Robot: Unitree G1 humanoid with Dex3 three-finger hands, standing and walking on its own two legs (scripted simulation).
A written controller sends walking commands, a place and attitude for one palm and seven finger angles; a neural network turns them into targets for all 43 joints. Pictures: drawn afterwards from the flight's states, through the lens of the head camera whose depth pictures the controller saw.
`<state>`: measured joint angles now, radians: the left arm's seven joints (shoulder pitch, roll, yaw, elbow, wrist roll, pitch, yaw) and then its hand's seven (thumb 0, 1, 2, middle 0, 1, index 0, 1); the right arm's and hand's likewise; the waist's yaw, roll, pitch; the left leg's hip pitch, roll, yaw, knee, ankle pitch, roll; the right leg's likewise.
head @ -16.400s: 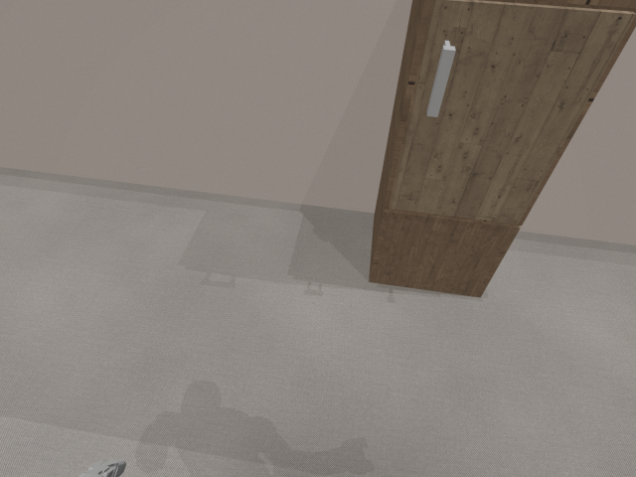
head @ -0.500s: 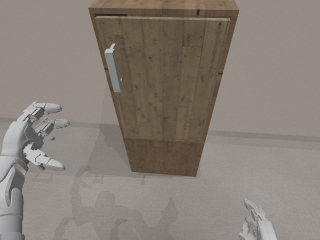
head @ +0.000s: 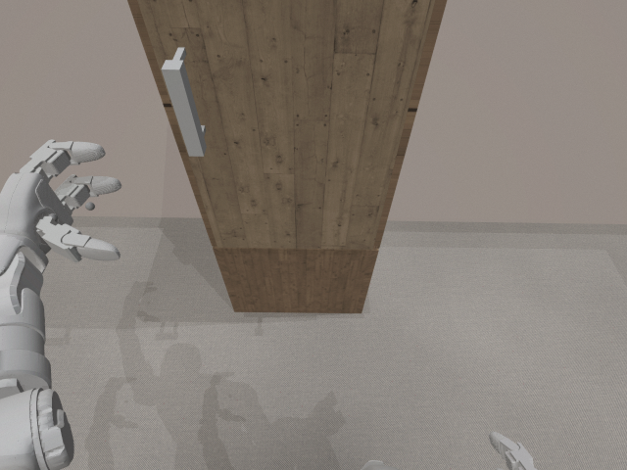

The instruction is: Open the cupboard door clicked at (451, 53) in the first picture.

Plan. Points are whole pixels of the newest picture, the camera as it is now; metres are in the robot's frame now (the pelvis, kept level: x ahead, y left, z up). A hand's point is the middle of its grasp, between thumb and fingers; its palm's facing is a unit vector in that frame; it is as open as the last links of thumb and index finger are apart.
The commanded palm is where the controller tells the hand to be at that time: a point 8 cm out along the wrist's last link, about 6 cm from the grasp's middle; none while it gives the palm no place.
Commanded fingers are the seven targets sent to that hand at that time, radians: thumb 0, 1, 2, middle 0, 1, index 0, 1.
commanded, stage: move the hooked fingers beside the handle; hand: left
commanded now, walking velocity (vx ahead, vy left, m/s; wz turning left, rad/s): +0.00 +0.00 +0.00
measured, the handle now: (189, 104) +0.62 +0.21 +0.11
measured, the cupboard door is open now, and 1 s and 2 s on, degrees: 0 0 0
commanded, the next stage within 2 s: slide the fingers in behind the handle in 1.84 s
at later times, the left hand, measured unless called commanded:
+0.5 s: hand (118, 156) +0.48 +0.27 +0.13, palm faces +0.00 -1.00 -0.01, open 14.0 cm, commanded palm +0.46 +0.32 +0.12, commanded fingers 0.00 -0.50 0.30 -0.30 -1.20 -0.30 -1.20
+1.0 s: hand (128, 119) +0.55 +0.28 +0.13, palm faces +0.00 -1.00 +0.01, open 14.0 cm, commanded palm +0.54 +0.32 +0.12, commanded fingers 0.00 -0.50 0.30 -0.30 -1.20 -0.30 -1.20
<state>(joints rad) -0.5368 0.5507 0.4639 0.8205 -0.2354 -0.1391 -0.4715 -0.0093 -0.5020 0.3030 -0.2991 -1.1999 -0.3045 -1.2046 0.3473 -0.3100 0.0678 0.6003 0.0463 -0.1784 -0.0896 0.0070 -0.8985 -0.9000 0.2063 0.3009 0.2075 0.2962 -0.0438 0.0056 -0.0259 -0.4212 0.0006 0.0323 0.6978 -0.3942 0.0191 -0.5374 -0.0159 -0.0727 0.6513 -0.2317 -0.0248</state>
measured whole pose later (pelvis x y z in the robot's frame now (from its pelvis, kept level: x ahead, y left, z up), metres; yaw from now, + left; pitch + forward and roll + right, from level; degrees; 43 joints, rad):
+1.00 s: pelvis +0.02 +0.02 -0.01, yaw -1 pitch +19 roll -3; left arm -1.13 0.84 0.50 1.34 -0.06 -0.24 -0.47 -0.01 -0.50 0.30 -0.30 -1.20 -0.30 -1.20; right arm 0.44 -0.31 0.07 0.62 0.01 0.05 -0.06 0.00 -0.90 -0.90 0.21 0.30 0.21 0.30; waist -0.21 0.00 -0.05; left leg -0.70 0.02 0.01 0.80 -0.44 0.04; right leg -0.77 0.00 -0.09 0.67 -0.24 -0.01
